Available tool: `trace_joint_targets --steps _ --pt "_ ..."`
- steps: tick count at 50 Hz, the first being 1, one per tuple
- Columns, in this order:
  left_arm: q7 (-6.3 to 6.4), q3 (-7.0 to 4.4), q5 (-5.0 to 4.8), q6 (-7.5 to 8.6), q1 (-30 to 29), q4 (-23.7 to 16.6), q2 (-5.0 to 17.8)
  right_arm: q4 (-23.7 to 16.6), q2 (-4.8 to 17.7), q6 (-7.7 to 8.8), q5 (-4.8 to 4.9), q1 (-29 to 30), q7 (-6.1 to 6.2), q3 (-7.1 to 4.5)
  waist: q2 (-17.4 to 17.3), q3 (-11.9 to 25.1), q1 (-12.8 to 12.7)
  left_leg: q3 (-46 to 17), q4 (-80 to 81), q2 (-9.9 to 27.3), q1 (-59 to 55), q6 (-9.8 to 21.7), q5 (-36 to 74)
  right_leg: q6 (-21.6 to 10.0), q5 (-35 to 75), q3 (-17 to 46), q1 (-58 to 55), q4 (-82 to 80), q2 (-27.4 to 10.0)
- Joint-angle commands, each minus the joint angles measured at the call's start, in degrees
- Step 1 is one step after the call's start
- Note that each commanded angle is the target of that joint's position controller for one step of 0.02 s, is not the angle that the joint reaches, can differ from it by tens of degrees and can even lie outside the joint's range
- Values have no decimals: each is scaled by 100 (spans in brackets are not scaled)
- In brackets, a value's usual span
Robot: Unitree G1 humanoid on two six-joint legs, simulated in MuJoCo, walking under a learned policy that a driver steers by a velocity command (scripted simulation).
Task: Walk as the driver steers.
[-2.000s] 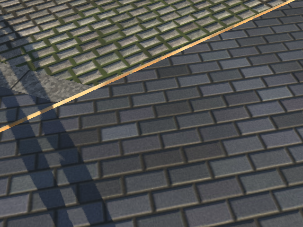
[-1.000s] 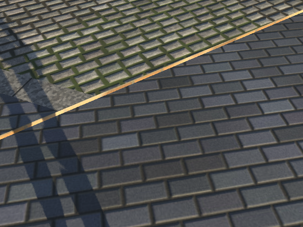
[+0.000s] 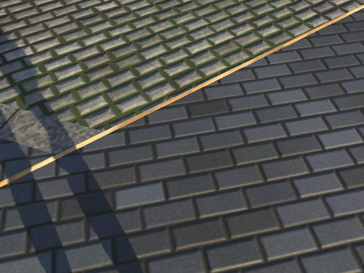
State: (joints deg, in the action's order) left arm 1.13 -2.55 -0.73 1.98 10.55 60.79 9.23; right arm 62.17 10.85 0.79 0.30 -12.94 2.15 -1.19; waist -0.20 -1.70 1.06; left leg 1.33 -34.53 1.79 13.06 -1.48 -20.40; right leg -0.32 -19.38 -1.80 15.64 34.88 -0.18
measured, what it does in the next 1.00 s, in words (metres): walks backwards: right foot, then left foot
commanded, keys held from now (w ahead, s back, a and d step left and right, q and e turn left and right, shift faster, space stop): no key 0.10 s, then s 0.40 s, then no key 0.50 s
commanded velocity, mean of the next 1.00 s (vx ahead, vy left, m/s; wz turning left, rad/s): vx -0.08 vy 0.00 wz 0.00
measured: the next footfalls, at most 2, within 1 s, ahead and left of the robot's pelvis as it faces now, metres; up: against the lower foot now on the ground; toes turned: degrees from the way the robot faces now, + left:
right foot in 0.52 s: -0.03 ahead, -0.13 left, +0.00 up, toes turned -1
left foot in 0.94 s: -0.15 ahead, +0.08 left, +0.00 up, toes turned +0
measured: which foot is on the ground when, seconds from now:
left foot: down 0.00-0.52, up 0.54-0.92, down 0.94-1.00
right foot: down 0.00-0.26, up 0.28-0.50, down 0.52-1.00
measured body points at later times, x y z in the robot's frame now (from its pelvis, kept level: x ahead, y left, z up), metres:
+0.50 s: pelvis -0.06 -0.02 +0.01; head -0.01 -0.03 +0.45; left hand +0.05 +0.26 -0.12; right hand +0.05 -0.30 -0.13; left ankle -0.04 +0.12 -0.73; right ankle -0.07 -0.13 -0.71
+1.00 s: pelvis -0.14 -0.04 +0.01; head -0.12 -0.04 +0.46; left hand -0.03 +0.21 -0.13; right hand -0.12 -0.31 -0.14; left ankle -0.19 +0.08 -0.73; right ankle -0.07 -0.13 -0.73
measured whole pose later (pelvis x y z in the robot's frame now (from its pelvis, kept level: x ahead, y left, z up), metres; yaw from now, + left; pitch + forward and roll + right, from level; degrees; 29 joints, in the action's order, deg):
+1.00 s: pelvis -0.14 -0.04 +0.01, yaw +0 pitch -1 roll +0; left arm 1.7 -2.3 -0.2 0.8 7.2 55.6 13.6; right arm 62.8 13.0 -0.8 -0.1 -14.6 1.5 -3.3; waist 0.7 -2.0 -0.3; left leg -0.6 -27.9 0.7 7.7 0.2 -19.5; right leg -2.6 -8.1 -2.0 17.6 26.3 2.4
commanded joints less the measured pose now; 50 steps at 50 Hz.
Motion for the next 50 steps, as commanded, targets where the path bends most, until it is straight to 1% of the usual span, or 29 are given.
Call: trace_joint_targets --steps 1,2,3,4,7,11,14,15,16,18,19,21,23,25,26,27,28,29,30,31,32,33,35,39,43,45,47,48,50 --pt "54 -157 14 -71 195 -168 695 134 690 -109 -38 -680 3 -95 -605 194 -178 -324 980 306 -317 274 2093 -121 1234 125 -197 -684 -155" --pt "79 -110 78 -119 243 -103 494 65 491 -84 -3 -397 -17 -32 -648 -33 -245 -457 1056 447 182 472 1648 0 763 109 -547 -859 -89" --pt "106 -140 68 -133 202 -40 565 27 451 -41 10 -280 -25 -32 -351 -243 -202 -355 1038 308 167 445 1500 33 1041 130 -518 -862 -61" --pt "132 -156 40 -129 134 -17 610 31 614 3 -3 -273 -25 -88 -177 -256 -143 -259 973 207 67 388 1714 12 1477 121 -515 -788 -77" --pt "124 -169 18 -124 39 -29 701 -7 665 98 -12 -286 -34 -147 -152 13 -92 -250 791 244 -315 374 3223 -42 2503 246 -539 -685 -248" --pt "205 -233 -3 -207 -267 -253 884 -268 926 -12 7 -78 49 -285 -294 409 -36 -435 523 499 -634 676 4600 -2 2298 70 -216 -114 -176" --pt "292 -230 29 -356 -431 -423 793 -442 1103 -124 -63 -96 164 -357 -621 479 48 -1011 767 1196 -493 1342 5291 32 970 -78 266 846 45" --pt "303 -223 47 -413 -452 -471 706 -533 1154 -121 -102 30 202 -354 -1028 438 85 -1432 1027 1677 -411 1763 5618 69 -1058 -56 580 1784 173" --pt "304 -237 52 -447 -537 -509 763 -600 1205 -90 -165 2 219 -355 -986 385 199 -1732 1214 2074 -403 2123 5857 114 -2072 268 960 2934 118" --pt "322 -259 -49 -482 -256 -431 840 -800 1347 -54 -61 609 253 -417 -529 206 -161 -1320 1186 1804 -152 1823 5113 148 -1889 769 1028 3192 -52" --pt "338 -270 -30 -471 -196 -402 927 -876 1316 -49 8 858 255 -420 -460 181 -237 -1190 1176 1640 -181 1614 4843 202 -1616 682 1008 2833 -77" --pt "317 -215 8 -409 -142 -406 817 -853 1342 -120 70 990 260 -451 -582 359 -264 -965 1025 1420 -378 1410 4910 307 -1165 427 743 1860 -140" --pt "224 -202 -72 -345 -123 -419 856 -770 1379 -217 104 814 297 -481 -872 588 -155 -924 836 1328 -692 1316 4952 320 -631 228 384 838 -106" --pt "80 -225 -88 -303 133 -323 907 -776 1377 -324 192 866 340 -472 -812 619 -311 -761 533 1107 -617 1072 4402 177 802 -169 -245 -815 125" --pt "-5 -252 -16 -306 -45 -407 1080 -693 1260 -355 199 485 311 -457 -254 524 -155 -532 158 748 -217 782 3061 24 1750 160 -635 -1446 2" --pt "22 -367 64 -361 -167 -572 1681 -725 914 -370 -30 186 287 -367 1326 546 138 90 -866 45 1026 311 -85 -484 4181 1681 -1253 -1372 -1354" --pt "-37 -311 387 -253 237 -667 1848 -953 958 -377 -147 759 334 -393 1651 696 -480 -478 -2612 -748 1523 61 -2412 -1789 5036 2784 -680 -1589 -2472" --pt "-85 -282 525 -120 165 -736 1785 -969 1183 -372 -19 927 315 -472 963 731 -461 -1358 -3685 -822 1449 148 -2251 -2014 3880 2801 -322 -1788 -2336" --pt "-76 -265 425 -38 -400 -826 1701 -869 1380 -361 145 832 285 -557 754 367 -105 -1532 -4058 -857 1611 242 -1645 -1602 2908 2180 -152 -1825 -1875" --pt "-59 -237 267 4 -823 -955 1581 -674 1444 -362 163 584 300 -606 577 283 108 -1500 -3972 -787 1704 234 -1129 -1182 1880 1835 -224 -1853 -1512" --pt "-33 -155 133 27 -995 -1021 1282 -559 1453 -368 120 485 327 -625 535 185 131 -1495 -3886 -720 1736 149 -747 -1013 1382 1695 -277 -1878 -1376" --pt "-5 -70 76 24 -946 -981 1032 -489 1324 -334 71 398 307 -611 504 203 134 -1392 -3787 -698 1544 50 -439 -977 986 1528 -249 -1951 -1213" --pt "69 28 77 27 -673 -852 847 -475 1153 -270 78 385 244 -589 687 232 60 -1083 -3243 -504 1387 -113 -125 -1015 374 1448 -501 -2118 -1103" --pt "159 -6 114 -6 -405 -738 1186 -565 932 -220 98 646 143 -464 909 167 -179 -500 -1317 -95 747 -325 -426 -958 -451 1613 -679 -2274 -1074" --pt "152 -96 45 -74 -275 -728 1395 -370 919 -195 106 247 54 -411 894 -25 -211 -171 32 -139 128 -93 -622 -1006 -919 1812 -329 -2293 -1136" --pt "148 -108 -58 -105 -295 -725 1339 -119 779 -200 68 -211 -1 -370 694 -102 -47 28 1206 -208 -436 186 352 -807 -1022 1678 7 -2224 -971" --pt "80 -121 -7 -79 -119 -670 1231 -31 854 -211 -94 -512 -41 -322 293 56 -88 -335 1262 147 -951 495 822 -450 -572 1382 389 -1831 -738" --pt "38 -112 65 -47 -113 -755 1071 -5 1044 -188 -70 -590 -51 -336 -265 155 -242 -579 1120 422 -612 702 605 -283 -396 840 313 -1606 -336" --pt "48 -102 105 -40 -615 -861 941 -92 743 30 -114 -223 -114 -212 -737 -121 -262 -989 1867 594 802 753 -859 -102 572 367 -600 -1059 -46"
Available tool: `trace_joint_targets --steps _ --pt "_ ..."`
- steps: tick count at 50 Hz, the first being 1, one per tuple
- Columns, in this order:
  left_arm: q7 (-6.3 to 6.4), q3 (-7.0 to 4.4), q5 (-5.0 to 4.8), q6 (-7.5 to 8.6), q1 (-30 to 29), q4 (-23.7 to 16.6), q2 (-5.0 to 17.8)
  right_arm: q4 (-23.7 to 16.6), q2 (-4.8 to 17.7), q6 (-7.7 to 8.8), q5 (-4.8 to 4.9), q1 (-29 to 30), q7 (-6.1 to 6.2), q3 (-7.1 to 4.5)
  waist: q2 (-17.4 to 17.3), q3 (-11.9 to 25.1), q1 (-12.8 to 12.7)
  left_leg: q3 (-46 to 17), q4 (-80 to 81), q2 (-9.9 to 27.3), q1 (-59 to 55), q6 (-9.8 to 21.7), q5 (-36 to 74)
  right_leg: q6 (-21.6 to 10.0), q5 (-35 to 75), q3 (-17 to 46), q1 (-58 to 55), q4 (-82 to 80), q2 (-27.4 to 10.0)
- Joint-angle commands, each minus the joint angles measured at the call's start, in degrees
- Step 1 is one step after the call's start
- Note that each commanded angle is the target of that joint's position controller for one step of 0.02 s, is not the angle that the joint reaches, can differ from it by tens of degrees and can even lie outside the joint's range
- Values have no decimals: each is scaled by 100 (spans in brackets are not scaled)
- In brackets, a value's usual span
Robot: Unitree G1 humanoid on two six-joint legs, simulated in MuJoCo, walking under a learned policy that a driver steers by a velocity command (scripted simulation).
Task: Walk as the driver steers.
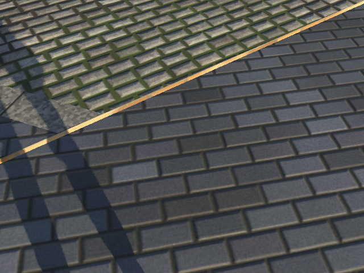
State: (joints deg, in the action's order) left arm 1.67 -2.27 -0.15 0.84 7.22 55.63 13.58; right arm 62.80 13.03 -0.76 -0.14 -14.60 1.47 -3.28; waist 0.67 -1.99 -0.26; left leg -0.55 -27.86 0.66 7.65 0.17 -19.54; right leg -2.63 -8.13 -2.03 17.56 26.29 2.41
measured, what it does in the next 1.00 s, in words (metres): walks ahead: right foot, then left foot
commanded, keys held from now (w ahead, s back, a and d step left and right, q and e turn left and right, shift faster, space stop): no key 0.10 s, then w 0.90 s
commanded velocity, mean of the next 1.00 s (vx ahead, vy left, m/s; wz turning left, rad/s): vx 0.33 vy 0.00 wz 0.00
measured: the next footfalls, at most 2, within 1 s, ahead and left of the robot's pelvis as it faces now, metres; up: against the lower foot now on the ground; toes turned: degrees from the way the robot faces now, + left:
right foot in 0.42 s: +0.15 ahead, -0.15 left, +0.00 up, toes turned -3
left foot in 0.96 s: +0.52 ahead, +0.07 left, +0.00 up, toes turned +3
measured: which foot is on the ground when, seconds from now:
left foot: down 0.00-0.42, up 0.44-0.94, down 0.96-1.00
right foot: down 0.00-0.16, up 0.18-0.40, down 0.42-0.98, up 1.00-1.00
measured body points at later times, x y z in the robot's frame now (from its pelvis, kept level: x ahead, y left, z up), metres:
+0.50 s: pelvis +0.09 -0.05 -0.01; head +0.10 -0.07 +0.44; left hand +0.16 +0.23 -0.13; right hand +0.10 -0.32 -0.16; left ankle -0.03 +0.11 -0.67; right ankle +0.11 -0.14 -0.74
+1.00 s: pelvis +0.35 -0.02 -0.02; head +0.40 -0.02 +0.43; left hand +0.29 +0.25 -0.16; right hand +0.57 -0.26 -0.11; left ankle +0.48 +0.07 -0.74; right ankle +0.13 -0.15 -0.69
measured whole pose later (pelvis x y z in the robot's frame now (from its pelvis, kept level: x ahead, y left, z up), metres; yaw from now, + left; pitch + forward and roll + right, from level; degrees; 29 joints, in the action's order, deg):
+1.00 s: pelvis +0.35 -0.02 -0.02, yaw +0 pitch +2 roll +0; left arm 0.3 -2.6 -0.5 3.7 23.8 60.1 14.4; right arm 46.9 13.7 6.4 0.6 0.6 -2.4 -3.1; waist 0.1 -3.2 -2.8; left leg 4.3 -32.7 -0.5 29.5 4.6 -5.2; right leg -1.4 -27.3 0.4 1.1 43.5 -0.6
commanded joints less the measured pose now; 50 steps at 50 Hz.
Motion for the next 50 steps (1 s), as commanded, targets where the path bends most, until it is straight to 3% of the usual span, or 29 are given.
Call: trace_joint_targets --steps 1,5,6,7,8,9,10,11,13,15,17,18,20,21,22,23,24,25,26,28,33,38,43,45,46,47,48,49,50 --pt "11 -127 61 64 -290 -324 503 -227 615 268 -117 166 -25 -7 -845 -133 -195 -764 1313 659 1585 425 -970 78 -300 409 -1040 -134 -350" --pt "2 -147 43 39 -19 -90 572 -197 539 394 -25 -155 26 37 -440 -163 -138 -505 1132 432 1383 201 -534 -84 -157 527 -1025 -169 -436" --pt "0 -138 26 30 44 -20 532 -136 495 371 -6 -388 43 43 -418 -101 -63 -476 1158 381 1271 262 -1023 -89 -674 438 -917 -111 -348" --pt "5 -153 -12 26 21 -1 556 -139 625 335 29 -535 66 -3 -491 -208 26 -605 1217 420 1205 415 -1640 -81 -1410 261 -583 136 -177" --pt "3 -173 -48 48 -90 -31 597 -197 811 310 63 -661 89 -63 -615 -347 149 -980 1402 653 1040 659 -2316 -73 -2027 72 -20 541 -4" --pt "-25 -159 -85 103 -318 -136 536 -255 1018 325 93 -752 104 -129 -859 -551 265 -1677 1794 1179 807 973 -2796 -47 -1874 -144 570 1113 86" --pt "-68 -158 -123 171 -487 -235 533 -296 1198 372 121 -727 124 -201 -1030 -790 312 -2345 2117 1768 655 1291 -2790 -92 -1504 15 1118 1704 -155" --pt "-105 -192 -161 227 -515 -265 626 -319 1135 439 101 -726 131 -205 -981 -943 313 -2603 2195 2031 295 1444 -2385 -126 -1628 234 1765 2204 -391" --pt "-166 -224 -202 329 -363 -233 651 -374 858 536 129 -712 91 -159 -696 -936 216 -2336 1999 1954 -574 1355 -1440 -150 -1697 410 2620 2540 -677" --pt "-235 -187 -179 436 -555 -276 522 -457 812 541 171 -673 32 -157 -592 -751 279 -1628 1878 1588 -648 1103 -642 -91 -1433 165 2181 1803 -703" --pt "-299 -143 -166 477 -486 -243 366 -508 943 502 155 -631 -24 -190 -745 -575 209 -1060 1730 1265 -21 997 -325 3 -1158 -216 1010 1180 -488" --pt "-316 -159 -183 472 -182 -125 383 -537 993 480 170 -572 -45 -203 -754 -486 42 -877 1561 1160 394 947 -349 44 -746 -403 262 832 -336" --pt "-268 -320 -199 423 813 234 676 -606 1024 485 150 -510 -63 -188 -635 -155 -411 -638 785 946 1058 806 447 36 -523 -605 -1226 591 34" --pt "-228 -442 -214 435 1492 370 964 -659 837 518 142 -367 -72 -124 -244 169 -790 -210 -517 656 1427 552 1167 -174 -622 -3 -2039 313 -341" --pt "-187 -575 -116 449 2212 454 1653 -957 338 603 92 -287 -62 -1 1528 594 -865 448 -2941 -28 2777 69 277 -923 -1445 2689 -2954 -746 -1876" --pt "-281 -444 -10 556 2327 520 1486 -1099 308 717 199 -200 -37 -5 1676 956 -737 -360 -4281 -356 3372 76 -1198 -1495 -1945 4779 -2959 -1711 -2592" --pt "-314 -328 -25 634 1695 377 1224 -1159 556 778 352 -80 -67 -59 998 389 -460 -616 -4815 83 3921 274 -906 -1386 -2346 4303 -2563 -1617 -2631" --pt "-347 -226 -37 661 1220 218 882 -1182 682 800 349 94 -99 -75 592 69 -340 -510 -4736 398 3936 455 -318 -1119 -2267 3410 -2101 -1582 -2307" --pt "-374 -175 -9 657 845 113 816 -1135 662 790 274 113 -86 -105 315 -113 -177 -428 -4389 620 3775 504 227 -933 -1860 2738 -1669 -1661 -2021" --pt "-366 -98 32 628 732 79 640 -1092 674 693 170 44 -98 -168 446 -169 -23 -325 -3776 832 3247 462 773 -737 -935 1820 -1203 -1855 -1601" --pt "-184 -116 30 569 1314 213 827 -1382 500 590 80 767 -125 -159 137 -260 -139 -89 -2475 785 3695 88 1691 -878 819 1053 -1490 -2036 -1490" --pt "-102 -122 -15 517 1612 211 826 -1717 365 646 136 1767 -237 -50 239 -476 -398 201 -852 504 3302 37 2642 -794 816 553 -1462 -2226 -1350" --pt "-87 -186 -70 395 1928 317 857 -2023 425 731 177 2318 -431 3 278 -603 -407 196 -161 346 3360 308 2284 -770 1498 454 -2386 -1783 -1697" --pt "-75 -241 -61 356 1783 255 1001 -2013 632 750 179 2031 -461 -70 442 -286 -137 326 -74 114 2717 478 1887 -662 2949 406 -2634 -1280 -1762" --pt "-74 -271 -40 326 1714 228 1087 -1929 806 742 177 1620 -440 -153 599 67 109 459 -144 -90 2096 586 1662 -605 4073 362 -2722 -740 -1730" --pt "-80 -257 -15 277 1604 194 1061 -1681 1032 726 179 726 -400 -279 629 615 588 613 -66 -297 941 754 1682 -475 4784 178 -2536 328 -1511" --pt "-84 -188 23 271 1563 93 938 -1415 1297 699 131 -350 -334 -384 508 1333 1025 0 -336 265 -920 1039 1689 -311 3825 109 -1351 1822 -1301" --pt "-167 31 18 379 2328 14 135 -1231 1837 679 -17 -1093 -315 -510 -933 2373 681 -2873 -89 1910 -3312 2032 510 90 500 70 1117 4303 -243" --pt "-201 22 -116 562 2161 102 293 -1185 1375 671 1 -1098 -325 -352 -1161 2723 761 -4458 1009 2255 -3443 2113 -36 17 -2333 1013 1897 5223 109"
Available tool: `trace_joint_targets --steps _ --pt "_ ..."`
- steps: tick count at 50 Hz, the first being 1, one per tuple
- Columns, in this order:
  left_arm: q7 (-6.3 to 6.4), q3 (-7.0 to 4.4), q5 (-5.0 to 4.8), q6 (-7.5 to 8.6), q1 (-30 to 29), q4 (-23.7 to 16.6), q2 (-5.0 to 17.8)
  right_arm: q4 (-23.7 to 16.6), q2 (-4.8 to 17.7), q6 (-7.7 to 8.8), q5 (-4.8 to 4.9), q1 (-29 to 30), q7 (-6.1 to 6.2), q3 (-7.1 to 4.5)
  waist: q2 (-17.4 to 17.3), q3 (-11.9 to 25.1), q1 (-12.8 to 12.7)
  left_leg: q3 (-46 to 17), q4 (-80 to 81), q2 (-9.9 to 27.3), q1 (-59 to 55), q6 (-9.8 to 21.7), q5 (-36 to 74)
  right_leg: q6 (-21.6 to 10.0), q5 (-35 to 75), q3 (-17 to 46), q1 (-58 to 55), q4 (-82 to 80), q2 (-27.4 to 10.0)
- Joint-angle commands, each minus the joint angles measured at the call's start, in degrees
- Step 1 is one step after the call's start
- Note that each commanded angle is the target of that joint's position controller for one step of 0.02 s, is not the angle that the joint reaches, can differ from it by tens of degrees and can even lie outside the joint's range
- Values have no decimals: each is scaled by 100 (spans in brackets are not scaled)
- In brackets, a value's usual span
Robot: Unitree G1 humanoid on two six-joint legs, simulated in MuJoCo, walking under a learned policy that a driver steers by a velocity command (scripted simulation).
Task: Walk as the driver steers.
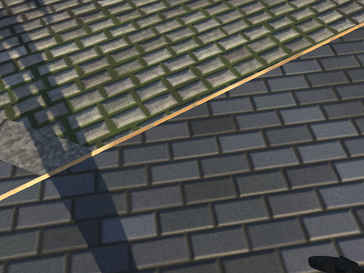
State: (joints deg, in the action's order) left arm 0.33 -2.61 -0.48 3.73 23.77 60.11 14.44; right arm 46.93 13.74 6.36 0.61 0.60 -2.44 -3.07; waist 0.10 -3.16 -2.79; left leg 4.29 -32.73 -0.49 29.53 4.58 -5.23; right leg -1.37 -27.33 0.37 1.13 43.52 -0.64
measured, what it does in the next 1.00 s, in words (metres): walks ahead: right foot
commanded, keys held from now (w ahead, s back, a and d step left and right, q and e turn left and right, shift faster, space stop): w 1.00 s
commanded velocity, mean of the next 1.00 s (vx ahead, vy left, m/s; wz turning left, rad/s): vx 0.50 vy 0.00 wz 0.00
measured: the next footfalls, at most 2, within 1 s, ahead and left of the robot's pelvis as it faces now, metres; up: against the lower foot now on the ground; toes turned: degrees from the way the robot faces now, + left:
right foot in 0.50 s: +0.47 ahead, -0.14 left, +0.00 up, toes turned -3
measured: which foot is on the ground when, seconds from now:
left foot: down 0.00-0.50, up 0.52-1.00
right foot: up 0.00-0.48, down 0.50-1.00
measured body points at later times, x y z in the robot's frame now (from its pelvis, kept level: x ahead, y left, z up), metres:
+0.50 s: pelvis +0.29 -0.03 +0.01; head +0.32 -0.04 +0.46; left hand +0.50 +0.20 -0.08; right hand +0.26 -0.31 -0.13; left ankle +0.13 +0.09 -0.72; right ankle +0.43 -0.14 -0.72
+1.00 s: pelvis +0.56 -0.03 +0.02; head +0.59 -0.03 +0.47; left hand +0.54 +0.24 -0.12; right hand +0.77 -0.26 -0.08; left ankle +0.74 +0.10 -0.69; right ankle +0.43 -0.14 -0.72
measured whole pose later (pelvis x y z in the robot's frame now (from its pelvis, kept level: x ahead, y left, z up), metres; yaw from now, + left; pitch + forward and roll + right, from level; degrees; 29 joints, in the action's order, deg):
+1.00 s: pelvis +0.56 -0.03 +0.02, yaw +0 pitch +2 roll -2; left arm 0.2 -3.6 -1.0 4.4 21.0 56.1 14.8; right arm 48.0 14.0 4.8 1.1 -1.1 -1.8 -2.4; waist -2.2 -0.8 -4.3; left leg 0.3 -30.5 4.4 34.1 2.1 1.2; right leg -0.9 -17.8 -3.4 -3.7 11.8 2.4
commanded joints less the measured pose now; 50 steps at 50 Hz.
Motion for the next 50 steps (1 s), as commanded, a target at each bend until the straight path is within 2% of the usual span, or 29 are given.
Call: trace_joint_targets --steps 1,2,3,4,5,6,7,9,11,15,19,21,23,24,25,26,27,28,29,30,31,32,34,36,39,43,47,50 --pt "-84 -95 -250 373 -166 -601 743 364 1027 -26 2 -2075 60 -278 -935 1777 942 -4040 1648 2131 -4823 1287 -1569 -226 -193 777 4098 3768 24" --pt "-55 -102 -276 412 -586 -738 821 234 813 -13 5 -1512 62 -203 -475 1131 750 -3149 1806 1928 -3783 1087 -1145 -278 375 558 4030 3517 -325" --pt "-6 -133 -186 388 -753 -756 773 200 648 15 -46 -1152 34 -148 -119 706 534 -2542 2009 1706 -2863 977 -630 -258 791 443 3771 3103 -566" --pt "27 -175 -111 300 -622 -725 702 199 518 56 -103 -969 12 -106 -239 553 290 -2080 2183 1465 -2285 864 -354 -258 1057 477 3364 2770 -771" --pt "35 -164 -89 206 -452 -691 554 236 490 68 -117 -921 -10 -99 -371 512 161 -1855 2348 1351 -1942 859 -310 -233 1169 477 3089 2602 -842" --pt "44 -148 -82 137 -377 -683 420 290 539 83 -99 -982 -9 -111 -395 449 109 -1676 2477 1302 -1724 913 -196 -188 1201 432 3005 2439 -884" --pt "54 -145 -73 88 -434 -722 382 354 608 96 -84 -1071 13 -122 -392 339 76 -1502 2585 1276 -1566 954 -63 -125 1283 388 3076 2247 -925" --pt "74 -166 -19 52 -864 -909 451 441 782 98 -93 -1280 98 -158 -316 147 128 -1305 2731 1264 -1579 1000 148 24 1781 354 3516 1688 -984" --pt "64 -177 29 75 -1296 -1063 467 507 854 63 -72 -1507 179 -170 -258 73 252 -1141 2757 1215 -1810 941 338 125 2457 315 3851 966 -972" --pt "-20 -103 0 158 -2107 -1290 300 605 940 5 -5 -1889 255 -169 -268 -14 536 -716 2730 1030 -2054 708 412 143 3476 22 3616 -509 -684" --pt "-157 -51 -60 200 -2743 -1544 316 792 986 -95 36 -2322 267 -190 -291 -171 749 -747 2426 1308 -2828 692 425 61 3251 -17 3774 -1178 -526" --pt "-235 -61 -72 236 -2841 -1663 407 835 1040 -165 48 -2371 289 -222 -352 -165 680 -839 2167 1529 -3236 624 688 -84 2821 19 3781 -1376 -472" --pt "-274 -125 -80 266 -2519 -1637 596 803 1131 -226 52 -2230 309 -255 -485 47 422 -839 1745 1602 -3452 498 1610 -247 2363 -90 3219 -1495 -303" --pt "-269 -212 -72 277 -1991 -1503 749 763 1152 -261 50 -2077 310 -255 -516 378 91 -683 1108 1458 -3411 395 2575 -373 2317 -273 2435 -1612 -104" --pt "-227 -364 -51 274 -1011 -1199 1036 718 1005 -285 22 -2051 312 -196 -404 1004 -325 -437 -52 1132 -2984 234 2908 -561 2444 -302 1044 -1555 -49" --pt "-163 -484 25 249 40 -1003 1507 561 752 -271 -105 -2181 317 -77 397 1930 -581 -131 -1996 735 -1729 17 1206 -959 2555 1057 -743 -1383 -1216" --pt "-219 -516 38 228 207 -875 1742 574 16 -124 -29 -2908 239 114 1916 2550 -115 -477 -3722 -336 518 -270 -2632 -1846 1300 3845 -2436 -2220 -2262" --pt "-227 -352 -16 240 67 -952 1139 605 722 4 119 -2440 220 -28 1207 2219 -353 -1152 -4337 -39 1205 -161 -2787 -1606 727 3927 -2277 -2572 -2089" --pt "-202 -280 -19 253 -403 -1051 908 433 963 82 226 -1891 206 -93 910 1441 -303 -1026 -4358 242 1531 -64 -2257 -1348 1073 3031 -1566 -2636 -1918" --pt "-199 -235 16 256 -847 -1151 813 392 921 95 186 -1639 245 -86 360 1045 -115 -874 -4106 548 1304 -77 -1711 -1241 1758 2403 -737 -2765 -1727" --pt "-209 -200 59 261 -1113 -1182 680 383 877 61 86 -1519 274 -124 217 728 45 -840 -3758 723 1068 -118 -1395 -1210 2251 1952 -58 -2928 -1544" --pt "-219 -165 118 278 -1208 -1173 581 395 797 -11 60 -1635 272 -138 340 677 230 -887 -3566 869 707 -128 -1189 -1171 2464 1674 338 -3094 -1419" --pt "-226 -176 86 314 -1159 -1098 609 419 581 -144 52 -1762 279 -117 373 570 369 -833 -3215 942 513 -200 -1058 -1241 2706 1313 680 -3385 -1313" --pt "-171 -219 66 328 -1023 -1013 767 310 550 -208 4 -1490 294 -115 297 371 370 -780 -2755 986 786 -322 -692 -1287 2979 1028 777 -3579 -1290" --pt "-74 -237 43 272 -791 -912 840 126 523 -202 -43 -938 281 -117 244 212 240 -714 -1759 963 1109 -452 224 -1183 3099 657 630 -3702 -1160" --pt "-22 -240 -11 229 -463 -778 895 -77 385 -141 -2 -162 211 -49 293 27 -26 -440 -436 702 801 -443 1126 -993 2887 243 529 -3771 -969" --pt "-8 -269 -49 127 -88 -566 934 -304 428 -90 51 396 90 -18 326 -158 -184 -433 146 576 968 -322 887 -974 2936 285 -215 -3490 -1271" --pt "34 -321 -71 41 -177 -537 1035 -365 612 -33 65 279 5 -65 448 -42 42 -410 378 454 631 -102 293 -828 3687 339 -660 -3058 -1498"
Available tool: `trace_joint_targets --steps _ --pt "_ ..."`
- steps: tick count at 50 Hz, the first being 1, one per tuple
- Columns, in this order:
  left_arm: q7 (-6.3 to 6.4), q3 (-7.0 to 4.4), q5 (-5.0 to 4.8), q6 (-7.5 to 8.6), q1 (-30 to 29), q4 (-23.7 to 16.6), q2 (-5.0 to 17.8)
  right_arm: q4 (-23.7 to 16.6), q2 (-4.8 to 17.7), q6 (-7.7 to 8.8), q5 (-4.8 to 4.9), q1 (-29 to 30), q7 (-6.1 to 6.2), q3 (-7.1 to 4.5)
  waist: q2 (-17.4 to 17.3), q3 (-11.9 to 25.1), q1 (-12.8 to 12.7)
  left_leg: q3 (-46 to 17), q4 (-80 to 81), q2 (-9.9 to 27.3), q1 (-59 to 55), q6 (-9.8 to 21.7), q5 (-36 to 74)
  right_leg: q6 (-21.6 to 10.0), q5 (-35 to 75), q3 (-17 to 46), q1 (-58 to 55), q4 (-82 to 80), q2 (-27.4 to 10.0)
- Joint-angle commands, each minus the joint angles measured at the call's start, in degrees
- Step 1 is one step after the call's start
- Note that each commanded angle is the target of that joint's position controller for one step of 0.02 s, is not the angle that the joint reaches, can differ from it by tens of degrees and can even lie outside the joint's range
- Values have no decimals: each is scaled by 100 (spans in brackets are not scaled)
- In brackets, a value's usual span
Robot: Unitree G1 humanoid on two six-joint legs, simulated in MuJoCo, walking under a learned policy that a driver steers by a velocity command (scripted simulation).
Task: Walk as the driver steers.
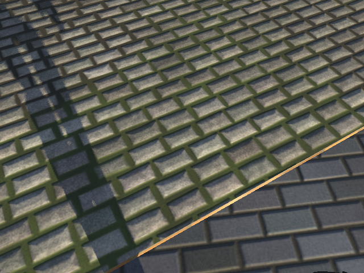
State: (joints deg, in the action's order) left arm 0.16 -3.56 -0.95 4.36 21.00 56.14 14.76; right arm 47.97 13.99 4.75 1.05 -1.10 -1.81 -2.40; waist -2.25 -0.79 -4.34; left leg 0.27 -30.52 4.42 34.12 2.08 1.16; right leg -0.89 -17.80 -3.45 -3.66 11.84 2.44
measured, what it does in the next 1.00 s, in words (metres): walks ahead: left foot, then right foot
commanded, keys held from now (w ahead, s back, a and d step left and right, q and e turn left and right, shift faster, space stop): w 0.58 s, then no key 0.42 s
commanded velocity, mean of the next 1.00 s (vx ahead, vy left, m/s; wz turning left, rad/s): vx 0.39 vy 0.00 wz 0.00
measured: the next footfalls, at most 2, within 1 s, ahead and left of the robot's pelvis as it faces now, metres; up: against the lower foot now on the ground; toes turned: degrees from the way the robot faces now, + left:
left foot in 0.06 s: +0.22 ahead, +0.13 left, +0.00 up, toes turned +3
right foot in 0.62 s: +0.53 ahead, -0.11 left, +0.00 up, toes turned -3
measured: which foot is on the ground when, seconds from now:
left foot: up 0.00-0.04, down 0.06-0.64, up 0.66-0.94, down 0.96-1.00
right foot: down 0.00-0.08, up 0.10-0.60, down 0.62-1.00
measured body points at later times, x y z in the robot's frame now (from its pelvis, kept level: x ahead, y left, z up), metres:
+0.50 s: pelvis +0.27 +0.03 +0.01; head +0.30 +0.04 +0.46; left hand +0.47 +0.27 -0.10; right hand +0.26 -0.24 -0.13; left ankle +0.18 +0.12 -0.74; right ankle +0.47 -0.13 -0.69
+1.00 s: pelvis +0.48 -0.02 +0.01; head +0.50 -0.01 +0.46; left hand +0.56 +0.24 -0.13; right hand +0.59 -0.27 -0.12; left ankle +0.55 +0.14 -0.71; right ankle +0.49 -0.11 -0.74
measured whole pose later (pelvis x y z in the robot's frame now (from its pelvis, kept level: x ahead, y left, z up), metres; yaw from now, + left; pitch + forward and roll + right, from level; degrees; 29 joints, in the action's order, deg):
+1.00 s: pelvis +0.48 -0.02 +0.01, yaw +0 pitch +1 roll +0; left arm -0.3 -1.6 0.6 2.2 10.0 56.4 13.0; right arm 53.4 12.7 -0.4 -0.6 -7.2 2.1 -2.8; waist 0.6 -1.6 -0.4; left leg -0.5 -36.5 3.6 24.6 -1.3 -15.1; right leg -2.7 -10.4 -3.2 11.5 21.3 1.1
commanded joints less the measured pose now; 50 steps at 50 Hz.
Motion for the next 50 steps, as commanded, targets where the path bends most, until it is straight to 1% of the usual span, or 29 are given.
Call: trace_joint_targets --steps 1,3,4,5,6,7,8,9,10,14,20,24,27,29,30,31,32,33,34,35,36,37,39,41,44,47,48,49,50 --pt "58 -241 -24 -47 -21 -170 1060 -402 707 138 14 142 -59 -188 767 -73 395 125 193 -195 -347 237 -525 -806 3573 660 -212 467 -1767" --pt "70 -161 22 -94 -152 -264 880 99 1175 129 -35 -1538 13 -435 559 1007 1160 101 139 -203 -2849 579 -343 -508 4136 245 617 2503 -1244" --pt "32 6 100 -18 384 -414 358 235 1754 104 -165 -2333 61 -570 -577 1932 1081 -2111 141 1281 -5154 1338 -717 -153 1973 14 2720 4748 -536" --pt "-7 84 36 125 493 -329 160 304 1536 75 -89 -2457 37 -495 -1374 2437 1035 -4211 1173 1897 -5845 1841 -1537 -24 -1475 644 4013 6025 122" --pt "-43 -65 -124 236 15 -427 753 246 1172 87 -32 -2087 31 -370 -885 1693 1079 -3683 1329 1688 -5316 1535 -2044 -153 -1381 1045 4653 6533 -262" --pt "-47 -75 -191 289 -434 -561 838 129 957 91 -43 -1636 46 -310 -549 1050 970 -2847 1422 1485 -4500 1309 -1875 -249 -877 875 4778 6427 -575" --pt "-12 -85 -128 276 -644 -591 787 76 804 104 -89 -1240 32 -255 -121 571 776 -2241 1629 1265 -3600 1194 -1417 -241 -380 738 4556 6034 -842" --pt "30 -137 -36 202 -660 -569 763 50 605 133 -145 -1001 14 -193 -80 331 583 -1801 1828 1022 -3005 1056 -1067 -252 -46 758 4217 5667 -1031" --pt "34 -129 -22 121 -481 -546 633 70 638 148 -180 -932 4 -197 -312 303 422 -1629 1995 992 -2633 1093 -889 -217 124 781 3882 5512 -1110" --pt "66 -126 44 -28 -757 -659 477 248 835 203 -135 -1188 71 -250 -90 36 359 -1000 2363 864 -2384 1189 -109 -3 788 696 4138 4666 -1198" --pt "-18 -60 46 38 -1861 -986 274 464 931 125 -64 -1724 206 -246 -77 -183 696 -343 2455 588 -2709 907 82 93 2412 421 4169 2703 -947" --pt "-132 -6 -5 80 -2502 -1222 263 679 967 32 -31 -2154 220 -262 -80 -376 919 -344 2233 818 -3432 901 129 24 2287 351 4330 2022 -791" --pt "-241 -8 -28 137 -2662 -1374 361 764 1034 -63 -6 -2212 256 -304 -171 -379 831 -423 1856 1088 -3969 821 671 -171 1721 357 4297 1750 -702" --pt "-256 -89 -19 152 -2181 -1274 559 724 1123 -114 -2 -2033 275 -336 -341 -52 506 -362 1301 1077 -4075 699 2020 -343 1306 162 3453 1667 -444" --pt "-235 -199 36 159 -1448 -1053 741 691 1091 -156 -5 -1867 283 -320 -326 351 91 -162 414 819 -3942 546 3011 -489 1522 -1 2437 1459 -229" --pt "-195 -319 133 166 -554 -792 1054 613 952 -167 -55 -1873 295 -256 -129 1025 -241 53 -823 469 -3223 300 2698 -699 2492 249 896 1620 -520" --pt "-140 -420 310 151 178 -657 1593 467 443 -82 -157 -2342 265 -90 1026 1974 -140 287 -3063 -325 -1039 -135 157 -1485 3903 2321 -1522 1830 -2064" --pt "-154 -335 219 101 233 -596 1358 673 301 38 -91 -2698 224 -23 1729 2717 -68 -446 -4444 -961 -159 -312 -3786 -2159 4821 3900 -2096 1289 -2815" --pt "-164 -222 135 78 -102 -674 1024 675 857 96 56 -2370 200 -180 1161 2159 -115 -922 -4930 -633 152 -257 -3758 -1903 4908 3093 -1454 1310 -2529" --pt "-144 -146 111 66 -586 -754 787 558 852 104 119 -1923 202 -180 904 1399 25 -656 -4779 -331 387 -240 -3468 -1653 5060 2177 -649 1270 -2268" --pt "-150 -86 106 73 -986 -782 631 521 769 61 53 -1674 243 -185 465 909 226 -440 -4297 -78 280 -264 -3076 -1445 4820 1708 204 1008 -1982" --pt "-146 -39 103 83 -1259 -795 486 511 761 -41 12 -1624 299 -234 453 666 431 -371 -3876 100 -31 -282 -2819 -1330 4389 1449 843 715 -1803" --pt "-166 10 251 114 -1365 -683 388 592 422 -221 -64 -1924 332 -193 637 630 690 -334 -3408 142 -896 -337 -2428 -1329 4787 1056 1693 478 -1650" --pt "-129 4 303 124 -1500 -597 497 569 332 -295 -90 -1946 380 -168 785 627 820 -258 -2734 126 -1150 -403 -2099 -1365 5117 708 1981 389 -1532" --pt "-40 -4 224 37 -1518 -482 631 422 332 -374 -124 -1396 405 -122 842 689 696 -169 -1503 108 -1380 -409 -1570 -1211 4638 489 1903 367 -1414" --pt "-5 11 185 -114 -1358 -335 684 375 478 -497 -115 -1117 402 -160 790 681 600 -124 -767 39 -1763 -360 -1288 -1086 3000 705 1822 301 -1491" --pt "-8 50 124 -166 -1430 -318 604 406 517 -525 -153 -1211 401 -186 699 618 753 2 -204 -38 -2149 -268 -976 -898 1887 668 1998 351 -1334" --pt "-24 95 107 -185 -1163 -231 456 415 634 -550 -226 -1085 408 -217 491 448 653 -94 183 -4 -2345 -213 -477 -609 786 648 2125 301 -1053" --pt "-17 126 104 -229 -693 -160 336 429 886 -561 -202 -702 429 -290 -175 287 276 -280 247 31 -2305 -115 -651 -318 -31 520 2154 210 -733"
Keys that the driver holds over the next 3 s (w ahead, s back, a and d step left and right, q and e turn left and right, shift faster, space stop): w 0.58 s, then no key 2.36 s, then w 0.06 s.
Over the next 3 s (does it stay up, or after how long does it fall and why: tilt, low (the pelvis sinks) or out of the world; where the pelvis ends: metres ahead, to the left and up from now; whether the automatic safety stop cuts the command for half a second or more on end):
stays up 0.52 -0.03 0.01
